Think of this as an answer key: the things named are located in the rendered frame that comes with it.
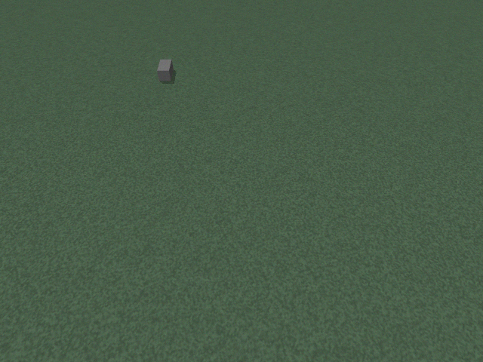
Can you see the carton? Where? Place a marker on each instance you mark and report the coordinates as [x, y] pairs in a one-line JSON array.
[[165, 70]]

